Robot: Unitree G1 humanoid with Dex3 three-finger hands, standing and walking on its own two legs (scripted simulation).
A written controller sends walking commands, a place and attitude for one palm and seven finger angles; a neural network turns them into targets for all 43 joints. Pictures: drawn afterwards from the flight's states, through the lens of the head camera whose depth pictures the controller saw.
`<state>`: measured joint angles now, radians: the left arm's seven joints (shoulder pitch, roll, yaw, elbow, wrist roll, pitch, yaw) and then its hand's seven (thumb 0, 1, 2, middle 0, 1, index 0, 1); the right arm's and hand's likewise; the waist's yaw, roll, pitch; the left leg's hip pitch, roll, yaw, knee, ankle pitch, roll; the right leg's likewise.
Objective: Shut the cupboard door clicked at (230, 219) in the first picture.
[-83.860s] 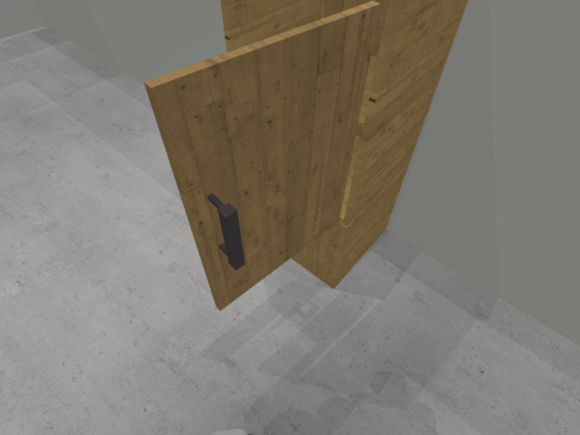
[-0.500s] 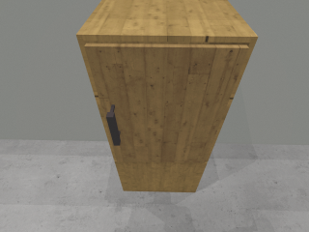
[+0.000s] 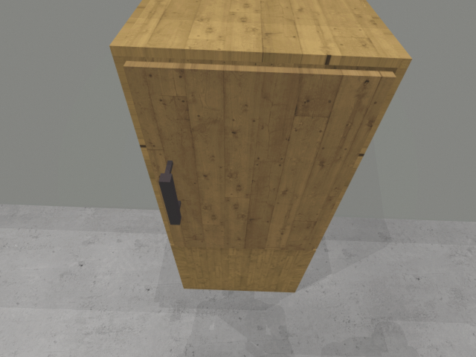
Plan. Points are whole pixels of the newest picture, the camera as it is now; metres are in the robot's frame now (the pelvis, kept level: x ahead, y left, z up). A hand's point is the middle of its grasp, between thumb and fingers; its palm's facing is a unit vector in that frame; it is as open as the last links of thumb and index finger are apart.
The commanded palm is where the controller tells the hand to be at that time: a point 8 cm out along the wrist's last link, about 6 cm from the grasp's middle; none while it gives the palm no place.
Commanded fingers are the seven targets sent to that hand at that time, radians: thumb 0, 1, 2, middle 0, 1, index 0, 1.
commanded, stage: look again from close up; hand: left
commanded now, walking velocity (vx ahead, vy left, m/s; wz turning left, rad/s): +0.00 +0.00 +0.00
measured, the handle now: (172, 193) +0.45 +0.18 -0.04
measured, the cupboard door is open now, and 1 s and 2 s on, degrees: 0 0 0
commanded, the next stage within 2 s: raise the hand and make a fist in 0.18 s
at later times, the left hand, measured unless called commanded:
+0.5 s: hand (148, 291) +0.23 +0.17 -0.03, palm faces +0.19 -0.98 -0.08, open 7.0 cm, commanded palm +0.14 +0.21 -0.07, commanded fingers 0.00 0.90 0.90 -0.40 -0.52 -0.40 -0.52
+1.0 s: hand (163, 315) +0.20 +0.14 -0.06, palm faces -0.01 -1.00 -0.01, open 4.7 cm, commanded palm +0.16 +0.21 -0.06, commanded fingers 0.00 0.90 0.90 -0.86 -1.02 -0.86 -1.02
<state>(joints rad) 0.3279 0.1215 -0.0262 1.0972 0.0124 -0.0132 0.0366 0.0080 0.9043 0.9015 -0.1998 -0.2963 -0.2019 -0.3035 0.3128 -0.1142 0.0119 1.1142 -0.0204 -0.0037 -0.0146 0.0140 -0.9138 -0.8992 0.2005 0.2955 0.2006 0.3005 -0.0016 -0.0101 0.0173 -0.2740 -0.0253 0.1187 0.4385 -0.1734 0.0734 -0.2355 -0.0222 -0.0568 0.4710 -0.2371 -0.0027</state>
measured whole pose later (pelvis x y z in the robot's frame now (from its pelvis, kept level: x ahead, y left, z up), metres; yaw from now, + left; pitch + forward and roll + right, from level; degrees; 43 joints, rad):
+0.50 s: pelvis +0.03 -0.01 -0.03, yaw +2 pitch +7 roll +0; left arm 0.40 0.18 0.06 0.16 -0.18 -0.26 0.02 0.03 0.94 0.90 -0.25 -0.36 -0.25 -0.36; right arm 0.29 -0.26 -0.03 0.76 0.01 -0.31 -0.02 0.02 -0.92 -0.90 0.20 0.30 0.20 0.30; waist -0.05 0.02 -0.10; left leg -0.51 -0.02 0.08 0.72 -0.33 0.05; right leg -0.45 -0.04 -0.08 0.74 -0.41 -0.01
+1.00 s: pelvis +0.00 -0.05 -0.11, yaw +3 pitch +18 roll -1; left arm 0.41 0.22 0.17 -0.01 -0.33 -0.39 -0.38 0.02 0.90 0.90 -0.68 -0.83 -0.69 -0.83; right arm 0.17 -0.18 0.01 0.56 0.03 -0.17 -0.05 0.02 -0.90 -0.90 0.20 0.30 0.21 0.30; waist 0.03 0.03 -0.16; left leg -1.05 0.04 0.00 1.26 -0.52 0.00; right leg -0.95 0.01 -0.15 1.24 -0.61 -0.07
